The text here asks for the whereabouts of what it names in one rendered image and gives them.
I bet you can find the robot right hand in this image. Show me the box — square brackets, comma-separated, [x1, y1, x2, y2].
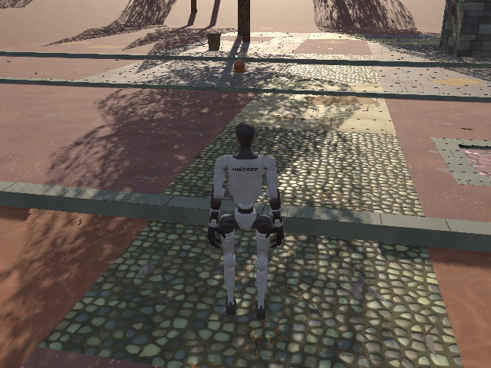
[265, 226, 284, 248]

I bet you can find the left robot forearm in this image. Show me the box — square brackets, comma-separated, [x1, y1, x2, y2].
[209, 187, 222, 228]

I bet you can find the right robot forearm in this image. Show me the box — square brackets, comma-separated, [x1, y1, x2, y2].
[269, 188, 283, 227]

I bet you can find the left robot shin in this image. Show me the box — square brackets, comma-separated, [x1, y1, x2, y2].
[223, 255, 235, 305]

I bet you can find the robot left hand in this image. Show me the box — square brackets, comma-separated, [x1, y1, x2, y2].
[207, 226, 226, 248]

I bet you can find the robot left upper arm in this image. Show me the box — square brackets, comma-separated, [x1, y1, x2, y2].
[213, 155, 229, 199]

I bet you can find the humanoid robot head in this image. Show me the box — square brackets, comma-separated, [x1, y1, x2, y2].
[232, 122, 259, 159]

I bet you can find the robot right upper arm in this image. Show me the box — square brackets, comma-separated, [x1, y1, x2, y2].
[262, 155, 278, 199]

